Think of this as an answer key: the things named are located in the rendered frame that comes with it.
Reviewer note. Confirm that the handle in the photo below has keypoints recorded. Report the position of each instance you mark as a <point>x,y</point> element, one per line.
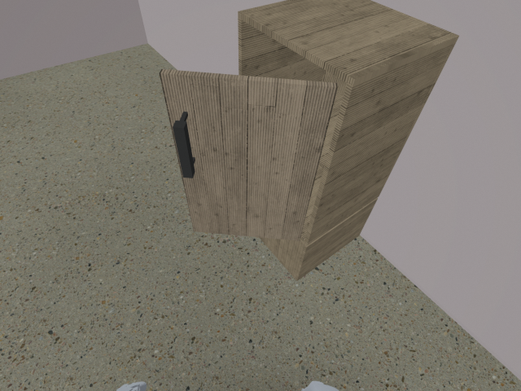
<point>183,146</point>

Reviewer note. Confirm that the cupboard door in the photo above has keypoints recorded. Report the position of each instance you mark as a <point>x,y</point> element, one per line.
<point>257,143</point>

